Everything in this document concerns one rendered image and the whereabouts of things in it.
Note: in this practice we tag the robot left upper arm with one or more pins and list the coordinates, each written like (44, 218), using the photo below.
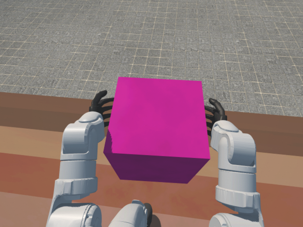
(76, 215)

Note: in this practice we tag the robot right upper arm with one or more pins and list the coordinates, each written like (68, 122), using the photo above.
(233, 220)

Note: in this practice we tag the left robot shin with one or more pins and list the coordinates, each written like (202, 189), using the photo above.
(139, 202)

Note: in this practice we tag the left robot hand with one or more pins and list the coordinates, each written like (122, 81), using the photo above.
(96, 105)

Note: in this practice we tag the left robot thigh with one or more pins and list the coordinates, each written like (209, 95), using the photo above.
(131, 215)

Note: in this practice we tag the right robot hand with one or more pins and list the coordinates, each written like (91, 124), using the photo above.
(218, 114)

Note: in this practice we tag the carton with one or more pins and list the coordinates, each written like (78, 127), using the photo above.
(157, 130)

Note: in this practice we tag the robot left forearm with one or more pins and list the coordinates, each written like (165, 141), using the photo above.
(77, 176)

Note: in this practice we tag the robot right forearm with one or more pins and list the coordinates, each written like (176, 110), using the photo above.
(236, 187)

